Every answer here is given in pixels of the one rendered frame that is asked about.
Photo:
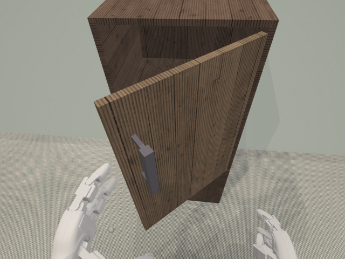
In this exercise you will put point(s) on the right robot hand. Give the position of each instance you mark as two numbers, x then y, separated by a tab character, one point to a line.
278	245

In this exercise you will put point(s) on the cupboard door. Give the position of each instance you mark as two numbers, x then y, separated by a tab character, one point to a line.
190	117

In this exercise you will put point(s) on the handle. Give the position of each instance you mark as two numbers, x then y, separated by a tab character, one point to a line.
149	165

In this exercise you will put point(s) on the left robot hand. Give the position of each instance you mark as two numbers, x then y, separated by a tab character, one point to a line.
78	220

